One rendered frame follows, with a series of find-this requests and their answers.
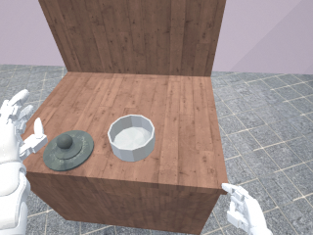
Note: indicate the lid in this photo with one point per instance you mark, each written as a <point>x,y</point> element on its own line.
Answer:
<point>78,153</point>

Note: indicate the robot left forearm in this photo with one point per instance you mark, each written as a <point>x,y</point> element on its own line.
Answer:
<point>14,190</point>

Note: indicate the table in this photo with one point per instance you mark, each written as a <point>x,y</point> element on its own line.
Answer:
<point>150,58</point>

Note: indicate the pot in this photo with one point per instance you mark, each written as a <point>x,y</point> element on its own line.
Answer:
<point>132,137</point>

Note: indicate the left robot hand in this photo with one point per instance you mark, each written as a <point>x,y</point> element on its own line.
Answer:
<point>12,126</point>

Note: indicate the right robot hand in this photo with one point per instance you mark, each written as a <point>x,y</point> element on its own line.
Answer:
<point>244,211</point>

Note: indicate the knob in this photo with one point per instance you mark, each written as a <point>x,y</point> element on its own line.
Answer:
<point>64,141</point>

